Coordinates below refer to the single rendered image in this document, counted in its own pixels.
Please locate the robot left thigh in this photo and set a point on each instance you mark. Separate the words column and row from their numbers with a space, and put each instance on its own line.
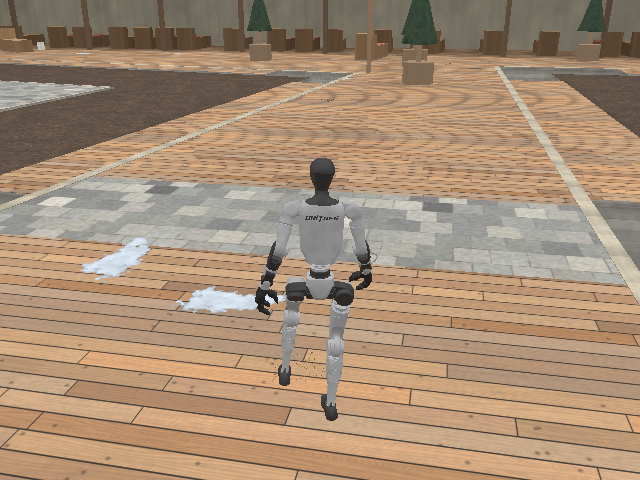
column 295, row 290

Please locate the left robot forearm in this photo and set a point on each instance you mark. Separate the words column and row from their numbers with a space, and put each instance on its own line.
column 270, row 271

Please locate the right robot hand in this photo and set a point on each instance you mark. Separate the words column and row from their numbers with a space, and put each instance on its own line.
column 357, row 275

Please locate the right robot forearm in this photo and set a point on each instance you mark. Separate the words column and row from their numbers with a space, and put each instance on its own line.
column 365, row 262

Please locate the robot right upper arm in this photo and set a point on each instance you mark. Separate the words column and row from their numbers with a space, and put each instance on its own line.
column 353, row 212

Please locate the right robot foot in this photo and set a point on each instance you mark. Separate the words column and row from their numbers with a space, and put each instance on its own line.
column 331, row 411

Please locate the robot left upper arm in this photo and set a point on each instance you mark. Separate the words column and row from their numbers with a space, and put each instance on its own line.
column 289, row 211

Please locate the left robot hand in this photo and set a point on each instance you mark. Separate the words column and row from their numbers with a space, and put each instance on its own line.
column 260, row 299

